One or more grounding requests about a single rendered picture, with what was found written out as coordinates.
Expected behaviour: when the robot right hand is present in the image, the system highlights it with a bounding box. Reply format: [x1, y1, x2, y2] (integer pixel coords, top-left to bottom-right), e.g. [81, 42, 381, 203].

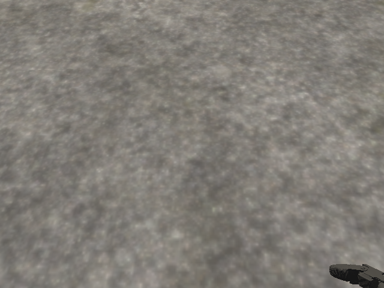
[329, 264, 384, 288]

